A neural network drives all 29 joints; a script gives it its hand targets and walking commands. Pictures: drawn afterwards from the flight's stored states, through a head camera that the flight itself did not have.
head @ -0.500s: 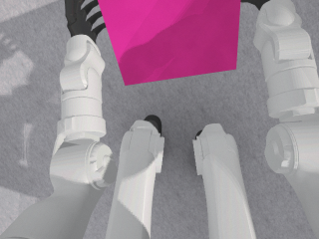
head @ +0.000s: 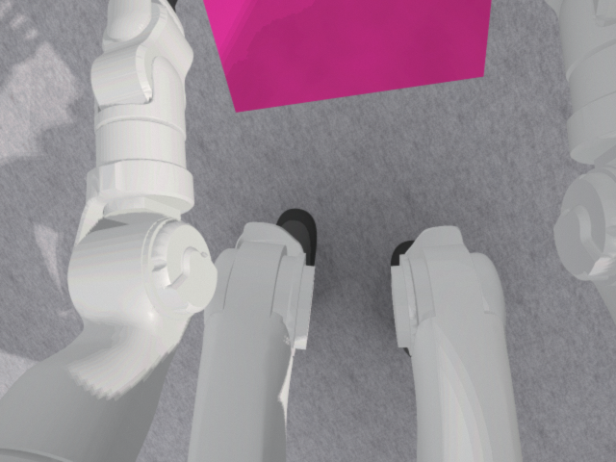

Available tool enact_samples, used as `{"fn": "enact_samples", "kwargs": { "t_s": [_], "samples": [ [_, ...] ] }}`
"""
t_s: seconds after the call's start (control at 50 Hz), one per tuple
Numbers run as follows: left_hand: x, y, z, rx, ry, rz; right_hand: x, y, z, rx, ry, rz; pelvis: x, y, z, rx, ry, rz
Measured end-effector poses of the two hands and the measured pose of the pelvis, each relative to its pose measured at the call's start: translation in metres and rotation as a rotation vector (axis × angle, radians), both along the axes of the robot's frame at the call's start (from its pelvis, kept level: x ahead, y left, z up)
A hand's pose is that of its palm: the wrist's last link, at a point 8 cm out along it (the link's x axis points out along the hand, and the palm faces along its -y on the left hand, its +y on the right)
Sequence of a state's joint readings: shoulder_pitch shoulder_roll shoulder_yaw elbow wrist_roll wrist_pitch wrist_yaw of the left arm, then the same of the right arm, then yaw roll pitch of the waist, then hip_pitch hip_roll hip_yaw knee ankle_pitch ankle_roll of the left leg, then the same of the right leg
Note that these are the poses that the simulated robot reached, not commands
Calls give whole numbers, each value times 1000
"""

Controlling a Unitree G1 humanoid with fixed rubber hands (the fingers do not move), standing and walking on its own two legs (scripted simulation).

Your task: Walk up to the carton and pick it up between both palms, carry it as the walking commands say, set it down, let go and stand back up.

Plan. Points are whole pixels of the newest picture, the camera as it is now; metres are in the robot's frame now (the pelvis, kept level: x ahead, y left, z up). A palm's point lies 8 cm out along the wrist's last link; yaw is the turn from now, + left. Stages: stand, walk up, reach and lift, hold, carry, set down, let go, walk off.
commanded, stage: set down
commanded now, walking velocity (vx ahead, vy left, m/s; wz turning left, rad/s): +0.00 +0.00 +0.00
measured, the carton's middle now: out of the picture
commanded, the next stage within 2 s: none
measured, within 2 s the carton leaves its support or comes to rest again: rests again in 0.84 s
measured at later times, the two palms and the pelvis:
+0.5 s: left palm out of the picture +0.57 +0.20 -0.16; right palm out of the picture +0.61 -0.16 -0.17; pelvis +0.04 -0.01 -0.02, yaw +2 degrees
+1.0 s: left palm out of the picture +0.56 +0.19 -0.19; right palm out of the picture +0.59 -0.17 -0.20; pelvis +0.04 +0.00 -0.02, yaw +0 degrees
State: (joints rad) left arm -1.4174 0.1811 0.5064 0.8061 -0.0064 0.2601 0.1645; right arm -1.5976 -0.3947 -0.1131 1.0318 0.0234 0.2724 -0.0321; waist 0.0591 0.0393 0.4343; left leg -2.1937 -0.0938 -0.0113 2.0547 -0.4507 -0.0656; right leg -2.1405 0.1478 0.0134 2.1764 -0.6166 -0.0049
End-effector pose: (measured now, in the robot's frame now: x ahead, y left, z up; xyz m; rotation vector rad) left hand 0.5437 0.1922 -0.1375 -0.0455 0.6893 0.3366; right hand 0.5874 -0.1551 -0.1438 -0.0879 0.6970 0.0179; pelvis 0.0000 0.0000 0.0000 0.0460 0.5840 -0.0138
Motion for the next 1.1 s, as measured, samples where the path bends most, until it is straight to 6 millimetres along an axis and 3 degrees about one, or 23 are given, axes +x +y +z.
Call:
{"fn": "enact_samples", "kwargs": {
  "t_s": [0.18, 0.46, 0.66, 0.88, 1.1],
  "samples": [
    [11, 3, -6, -16, 8, -9, 13, -2, -6, 14, 14, 33, 18, -6, -15, 24, 65, 1],
    [24, 6, -23, -28, -2, -14, 23, -1, -28, 62, -26, 0, 39, -8, -17, 36, 144, 1],
    [23, 5, -26, -22, 10, -36, 18, -3, -32, 62, -23, -20, 37, -4, -18, 32, 147, -2],
    [16, -4, -44, -14, 102, -66, 3, -14, -51, 31, 51, -3, 35, -2, -21, 26, 119, -10],
    [16, -6, -49, -4, 100, -72, 5, -14, -55, 3, 59, 11, 33, -4, -27, 28, 92, -24]
  ]
}}
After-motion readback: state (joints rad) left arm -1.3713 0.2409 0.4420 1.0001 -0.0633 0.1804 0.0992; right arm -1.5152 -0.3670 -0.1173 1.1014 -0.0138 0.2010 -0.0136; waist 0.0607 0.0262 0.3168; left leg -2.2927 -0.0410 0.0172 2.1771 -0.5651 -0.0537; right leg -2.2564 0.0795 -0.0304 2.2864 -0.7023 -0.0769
